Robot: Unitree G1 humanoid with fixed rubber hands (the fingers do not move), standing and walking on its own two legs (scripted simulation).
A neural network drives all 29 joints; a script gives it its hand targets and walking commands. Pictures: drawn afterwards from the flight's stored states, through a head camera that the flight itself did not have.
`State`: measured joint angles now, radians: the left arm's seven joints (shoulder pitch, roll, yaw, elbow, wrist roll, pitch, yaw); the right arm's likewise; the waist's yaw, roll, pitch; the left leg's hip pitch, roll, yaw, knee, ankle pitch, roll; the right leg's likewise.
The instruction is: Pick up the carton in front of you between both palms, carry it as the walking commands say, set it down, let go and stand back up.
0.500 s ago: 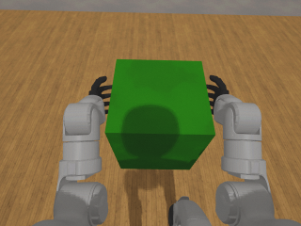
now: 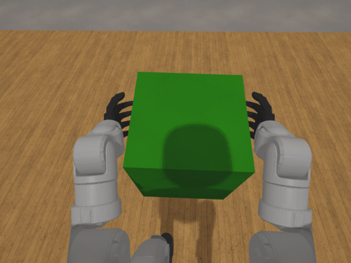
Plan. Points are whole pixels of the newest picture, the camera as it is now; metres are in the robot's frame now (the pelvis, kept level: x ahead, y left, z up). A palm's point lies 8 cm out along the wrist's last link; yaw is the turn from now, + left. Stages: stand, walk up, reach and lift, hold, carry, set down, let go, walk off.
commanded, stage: carry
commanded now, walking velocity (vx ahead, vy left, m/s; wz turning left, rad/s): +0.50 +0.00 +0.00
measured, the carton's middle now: (186, 144) +0.36 +0.02 +0.03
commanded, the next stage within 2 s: none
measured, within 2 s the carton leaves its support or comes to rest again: neither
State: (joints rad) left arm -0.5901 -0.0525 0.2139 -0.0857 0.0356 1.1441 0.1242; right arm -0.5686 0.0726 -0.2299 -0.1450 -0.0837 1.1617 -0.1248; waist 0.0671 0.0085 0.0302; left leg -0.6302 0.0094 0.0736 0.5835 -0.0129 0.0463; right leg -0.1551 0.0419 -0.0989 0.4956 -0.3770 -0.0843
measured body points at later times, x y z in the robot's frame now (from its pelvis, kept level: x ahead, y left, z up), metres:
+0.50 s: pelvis +0.32 +0.02 -0.03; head +0.36 +0.02 +0.42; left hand +0.70 +0.16 +0.08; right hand +0.69 -0.15 +0.09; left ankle +0.18 +0.07 -0.75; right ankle +0.47 -0.08 -0.74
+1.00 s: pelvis +0.63 +0.01 -0.05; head +0.67 +0.00 +0.40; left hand +0.99 +0.18 +0.06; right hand +1.01 -0.13 +0.06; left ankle +0.78 +0.12 -0.76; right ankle +0.50 -0.05 -0.77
